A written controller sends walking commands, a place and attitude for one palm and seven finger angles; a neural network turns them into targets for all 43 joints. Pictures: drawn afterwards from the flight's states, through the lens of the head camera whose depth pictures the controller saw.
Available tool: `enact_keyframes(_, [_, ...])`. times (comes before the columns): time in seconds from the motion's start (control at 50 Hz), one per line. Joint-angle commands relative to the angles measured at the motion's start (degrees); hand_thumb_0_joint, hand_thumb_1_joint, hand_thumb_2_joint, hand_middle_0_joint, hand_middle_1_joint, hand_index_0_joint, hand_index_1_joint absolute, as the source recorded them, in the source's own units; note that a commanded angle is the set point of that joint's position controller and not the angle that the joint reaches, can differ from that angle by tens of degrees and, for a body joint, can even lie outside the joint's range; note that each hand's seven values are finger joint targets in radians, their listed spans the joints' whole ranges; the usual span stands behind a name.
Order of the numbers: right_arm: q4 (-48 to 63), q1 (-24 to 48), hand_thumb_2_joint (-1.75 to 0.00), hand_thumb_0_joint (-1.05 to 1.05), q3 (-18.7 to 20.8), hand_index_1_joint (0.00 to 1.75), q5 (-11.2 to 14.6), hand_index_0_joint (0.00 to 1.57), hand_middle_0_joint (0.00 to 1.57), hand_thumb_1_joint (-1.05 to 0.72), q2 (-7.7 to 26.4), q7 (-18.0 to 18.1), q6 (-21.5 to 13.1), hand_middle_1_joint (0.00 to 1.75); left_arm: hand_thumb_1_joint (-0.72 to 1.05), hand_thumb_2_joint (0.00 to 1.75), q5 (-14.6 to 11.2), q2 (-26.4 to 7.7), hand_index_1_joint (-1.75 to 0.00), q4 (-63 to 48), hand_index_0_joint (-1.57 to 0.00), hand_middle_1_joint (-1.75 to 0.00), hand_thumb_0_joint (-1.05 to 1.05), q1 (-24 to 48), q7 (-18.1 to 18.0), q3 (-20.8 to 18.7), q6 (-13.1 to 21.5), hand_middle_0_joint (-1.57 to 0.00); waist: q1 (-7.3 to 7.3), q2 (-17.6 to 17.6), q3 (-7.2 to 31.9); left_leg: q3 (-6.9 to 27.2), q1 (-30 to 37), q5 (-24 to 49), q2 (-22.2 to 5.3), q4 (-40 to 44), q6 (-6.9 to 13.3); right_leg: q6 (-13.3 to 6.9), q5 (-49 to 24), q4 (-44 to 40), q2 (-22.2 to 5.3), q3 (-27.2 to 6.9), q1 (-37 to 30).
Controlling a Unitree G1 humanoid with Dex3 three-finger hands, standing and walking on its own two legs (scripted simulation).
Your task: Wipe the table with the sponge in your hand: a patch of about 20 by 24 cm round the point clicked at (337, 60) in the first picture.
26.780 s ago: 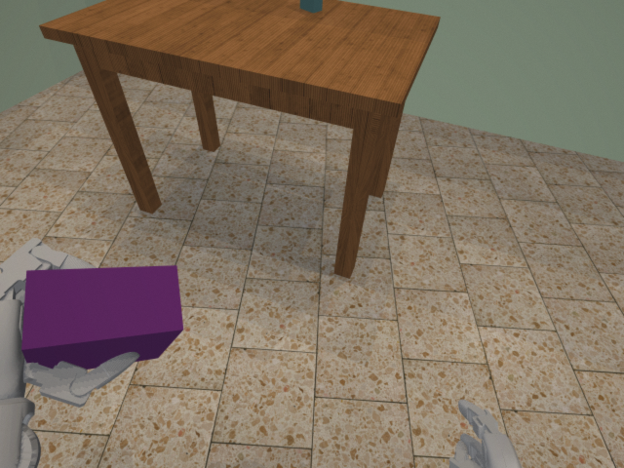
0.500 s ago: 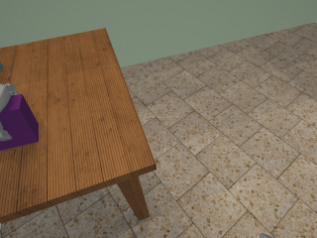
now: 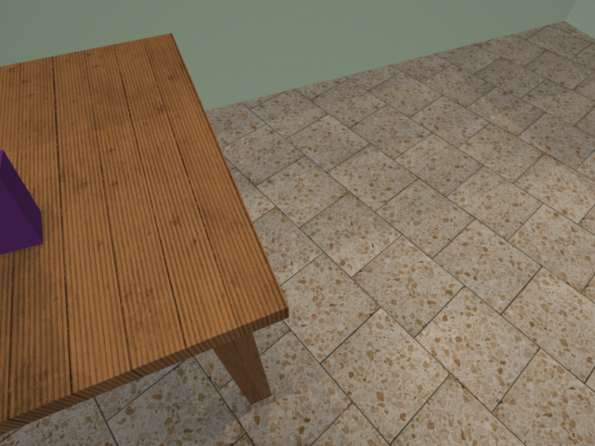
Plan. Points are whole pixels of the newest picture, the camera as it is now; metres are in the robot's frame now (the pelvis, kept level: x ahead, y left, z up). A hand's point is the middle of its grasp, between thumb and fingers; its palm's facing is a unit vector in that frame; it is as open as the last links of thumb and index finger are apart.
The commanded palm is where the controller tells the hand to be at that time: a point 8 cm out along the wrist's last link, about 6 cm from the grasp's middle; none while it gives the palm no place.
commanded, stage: slide across to the middle lane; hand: left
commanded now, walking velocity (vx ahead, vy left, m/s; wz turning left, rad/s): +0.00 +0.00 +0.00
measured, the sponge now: out of the picture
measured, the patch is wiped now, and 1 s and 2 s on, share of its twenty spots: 0.40 0.40 0.60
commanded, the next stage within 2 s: wipe back along the middle lane in 0.72 s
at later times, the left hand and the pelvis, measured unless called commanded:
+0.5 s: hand (2, 169) +0.40 +0.41 +0.13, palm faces -0.09 +0.07 -0.99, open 10.5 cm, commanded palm +0.39 +0.39 +0.18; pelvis +0.02 +0.01 +0.00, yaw +1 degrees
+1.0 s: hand (47, 164) +0.42 +0.36 +0.13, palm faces -0.07 +0.05 -1.00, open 10.5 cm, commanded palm +0.38 +0.35 +0.18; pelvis +0.03 -0.01 +0.01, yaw +0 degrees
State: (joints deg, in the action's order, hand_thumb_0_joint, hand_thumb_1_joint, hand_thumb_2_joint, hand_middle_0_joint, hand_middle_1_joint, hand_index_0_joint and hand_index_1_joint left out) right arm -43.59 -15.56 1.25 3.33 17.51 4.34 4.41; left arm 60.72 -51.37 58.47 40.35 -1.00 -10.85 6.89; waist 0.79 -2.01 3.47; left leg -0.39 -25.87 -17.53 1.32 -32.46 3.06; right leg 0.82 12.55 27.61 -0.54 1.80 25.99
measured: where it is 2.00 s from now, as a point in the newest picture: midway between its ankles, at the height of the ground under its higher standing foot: outside the picture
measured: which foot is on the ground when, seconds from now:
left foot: down 0.00-1.00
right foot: down 0.00-1.00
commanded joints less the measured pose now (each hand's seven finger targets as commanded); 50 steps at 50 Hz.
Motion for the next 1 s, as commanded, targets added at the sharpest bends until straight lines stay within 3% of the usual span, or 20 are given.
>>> enact_keyframes(0.0, [4.01,-4.09,-0.9,0.0,3.23,0.3,-0.4,0.2,0.2,-0.9,10.78,0.82,-0.88,0.3,0.1,1.3,1.76,-17.3,-1.6,-3.77,-1.2,-1.6,0.0,13.83,-0.23,-2.18,0.36,-1.2,-1.01,-0.87,13.72,0.78,3.49,17.08,0.44,4.26,-1.49,-4.45,-9.68,-0.86,3.04,-0.3,-9.53])
enact_keyframes(0.06, [4.04,-4.97,-0.9,0.0,3.41,0.3,-0.4,0.2,0.2,-0.9,10.43,0.64,-0.78,0.3,0.1,1.3,1.68,-15.29,-1.6,-3.14,-1.2,-1.6,0.0,13.61,-0.49,-0.63,0.6,-1.2,-1.4,-0.28,13.86,0.59,3.96,17.88,0.28,3.2,-1.28,-4.25,-10.21,-0.29,3.14,-0.18,-8.27])
enact_keyframes(0.12, [4.3,-5.38,-0.9,0.0,3.8,0.3,-0.45,0.2,0.2,-0.9,9.96,0.54,-0.64,0.3,0.1,1.3,0.74,-13.71,-1.6,-6.91,-1.2,-1.6,0.0,14.12,-0.56,-0.16,1.42,-1.2,-0.8,-2.0,17.69,1.28,7.61,22.79,-0.34,2.81,-1.87,-4.3,-11.14,0.09,3.22,-0.11,-8.77])
enact_keyframes(0.16, [4.24,-5.21,-0.9,0.0,3.92,0.3,-0.39,0.2,0.2,-0.9,9.85,0.48,-0.61,0.3,0.1,1.3,-0.22,-11.53,-1.6,-8.76,-1.2,-1.6,0.0,14.88,-0.68,1.34,1.4,-1.2,-1.42,-2.2,17.67,1.29,9.07,24.11,-0.56,2.45,-1.87,-4.18,-11.6,-0.04,3.28,0.0,-8.12])
enact_keyframes(0.2, [4.34,-4.96,-0.9,0.0,4.07,0.3,-0.34,0.2,0.2,-0.9,10.03,0.51,-0.45,0.3,0.1,1.3,-1.36,-12.59,-1.6,-10.16,-1.2,-1.6,0.0,14.18,-0.73,-0.55,1.55,-1.2,-0.78,-2.22,18.09,1.7,9.46,26.51,-0.69,2.95,-2.15,-4.32,-12.62,-0.39,3.23,0.0,-9.63])
enact_keyframes(0.24, [4.17,-4.67,-0.9,0.0,3.9,0.3,0.01,0.2,0.2,-0.9,9.62,0.46,-0.45,0.3,0.1,1.3,-2.64,-9.28,-1.6,-10.96,-1.2,-1.6,0.0,15.35,-0.73,2.24,1.13,-1.2,-1.63,-1.76,16.7,1.83,10.5,26.12,-0.71,2.95,-2.01,-4.0,-11.94,-0.45,3.22,0.26,-8.51])
enact_keyframes(0.26, [4.08,-4.43,-0.9,0.0,3.89,0.3,-0.12,0.2,0.2,-0.9,9.67,0.4,-0.52,0.3,0.1,1.3,-2.79,-10.31,-1.6,-12.07,-1.2,-1.6,0.0,15.68,-0.94,1.11,0.94,-1.2,-1.17,-2.42,16.78,2.11,10.91,26.85,-0.87,3.37,-2.24,-4.09,-11.83,-0.56,3.18,0.34,-8.84])
enact_keyframes(0.34, [3.93,-3.41,-0.9,0.0,3.31,0.3,-0.04,0.2,0.2,-0.9,9.33,0.19,-0.52,0.3,0.1,1.3,-2.03,-8.57,-1.6,-13.91,-1.2,-1.6,0.0,19.08,-1.1,3.74,-1.38,-1.2,-1.48,-4.09,15.7,2.95,12.68,28.21,-1.01,4.43,-2.98,-4.26,-10.66,-1.27,3.18,0.72,-8.5])
enact_keyframes(0.4, [4.46,-2.03,-0.9,0.0,2.96,0.3,-0.09,0.2,0.2,-0.9,9.21,0.12,-0.45,0.3,0.1,1.3,-1.95,-9.72,-1.6,-16.13,-1.2,-1.6,0.0,19.85,-1.0,2.5,-2.93,-1.2,-0.61,-5.65,16.9,3.05,13.87,30.49,-1.06,5.49,-3.36,-4.51,-11.94,-2.05,2.93,0.48,-11.11])
enact_keyframes(0.44, [4.56,-1.79,-0.9,0.0,2.65,0.3,-0.08,0.2,0.2,-0.9,8.82,0.06,-0.5,0.3,0.1,1.3,-2.14,-8.2,-1.6,-15.92,-1.2,-1.6,0.0,20.91,-0.96,3.96,-3.94,-1.2,-0.98,-4.62,16.28,2.96,13.92,29.93,-0.88,5.62,-3.22,-4.35,-12.22,-2.08,2.85,0.68,-11.6])
enact_keyframes(0.48, [4.88,-0.94,-0.9,0.0,2.44,0.3,-0.1,0.2,0.2,-0.9,8.77,0.08,-0.39,0.3,0.1,1.3,-2.05,-9.64,-1.6,-15.4,-1.2,-1.6,0.0,20.56,-0.95,2.51,-4.9,-1.2,-0.36,-3.17,16.42,2.49,13.13,28.87,-0.54,6.3,-2.87,-4.38,-13.11,-2.56,2.73,0.46,-13.84])
enact_keyframes(0.5, [5.09,-0.47,-0.9,0.0,2.17,0.3,-0.17,0.2,0.2,-0.9,8.96,0.18,-0.28,0.3,0.1,1.3,-1.96,-10.26,-1.6,-16.33,-1.2,-1.6,0.0,22.22,-0.77,2.39,-5.01,-1.2,-0.23,-4.86,17.5,2.48,13.49,29.52,-0.57,7.03,-3.2,-4.55,-13.6,-2.98,2.51,0.34,-14.93])
enact_keyframes(0.58, [5.15,0.08,-0.9,0.0,1.86,0.3,-0.17,0.2,0.2,-0.9,8.6,0.2,-0.23,0.3,0.1,1.3,-1.3,-9.99,-1.6,-13.95,-1.2,-1.6,0.0,21.94,-0.98,2.36,-6.05,-1.2,-0.37,-0.99,17.09,1.65,12.48,28.24,-0.22,7.47,-2.46,-4.24,-15.16,-3.29,2.38,0.25,-16.93])
enact_keyframes(0.62, [5.23,0.18,-0.9,0.0,1.79,0.3,-0.3,0.2,0.2,-0.9,8.5,0.25,-0.22,0.3,0.1,1.3,-1.01,-10.84,-1.6,-14.62,-1.2,-1.6,0.0,23.07,-1.06,1.84,-5.92,-1.2,-0.22,-2.31,18.2,1.34,13.23,29.86,-0.2,7.68,-2.45,-4.23,-16.65,-3.43,2.2,0.05,-18.04])
enact_keyframes(0.72, [5.29,-0.04,-0.9,0.0,2.31,0.3,-0.38,0.2,0.2,-0.9,8.33,-0.34,-0.28,0.3,0.1,1.3,-0.81,-6.57,-1.6,-16.68,-1.2,-1.6,0.0,20.52,-1.0,4.14,-6.29,-1.2,-0.32,-3.65,20.21,1.34,16.59,38.18,-0.86,6.77,-2.93,-3.97,-20.09,-3.32,2.37,0.12,-17.84])
enact_keyframes(0.78, [5.06,0.36,-0.9,0.0,2.37,0.3,-0.26,0.2,0.2,-0.9,8.39,-0.32,-0.45,0.3,0.1,1.3,-1.74,-4.07,-1.6,-17.47,-1.2,-1.6,0.0,21.83,-1.04,6.14,-7.16,-1.2,-1.28,-2.03,18.48,1.04,16.73,35.4,-0.68,7.01,-2.46,-3.76,-19.73,-3.93,2.32,0.24,-17.05])
enact_keyframes(0.82, [4.81,0.33,-0.9,0.0,2.43,0.3,-0.17,0.2,0.2,-0.9,8.43,-0.26,-0.45,0.3,0.1,1.3,-2.21,-4.55,-1.6,-17.32,-1.2,-1.6,0.0,21.29,-0.82,5.47,-7.54,-1.2,-1.05,-1.98,18.7,0.95,16.44,34.83,-0.46,7.49,-2.33,-3.86,-20.18,-4.04,2.28,0.16,-18.2])
enact_keyframes(0.9, [5.88,2.35,-0.9,0.0,2.41,0.3,-0.35,0.2,0.2,-0.9,8.29,-0.71,-0.11,0.3,0.1,1.3,-3.1,-5.02,-1.6,-21.06,-1.2,-1.6,0.0,12.24,-0.58,2.64,-8.38,-1.2,1.74,-2.26,21.47,0.52,16.32,39.23,-0.33,7.72,-2.17,-3.96,-24.57,-3.67,1.87,-0.35,-23.15])
enact_keyframes(0.94, [6.33,3.01,-0.9,0.0,2.34,0.3,-0.23,0.2,0.2,-0.9,7.94,-1.12,-0.09,0.3,0.1,1.3,-3.42,-3.08,-1.6,-22.66,-1.2,-1.6,0.0,8.46,-0.75,3.46,-9.19,-1.2,1.91,-1.18,19.96,0.41,15.88,39.42,-0.32,7.52,-1.84,-3.65,-24.96,-3.33,1.88,-0.17,-23.1])
enact_keyframes(0.98, [6.9,4.24,-0.9,0.0,2.17,0.3,-0.21,0.2,0.2,-0.9,8.11,-1.38,-0.02,0.3,0.1,1.3,-3.71,-4.17,-1.6,-25.06,-1.2,-1.6,0.0,5.34,-1.14,1.84,-10.21,-1.2,2.61,-0.93,19.34,0.2,14.77,38.39,-0.14,8.06,-1.67,-3.61,-25.65,-3.27,1.73,-0.25,-24.48])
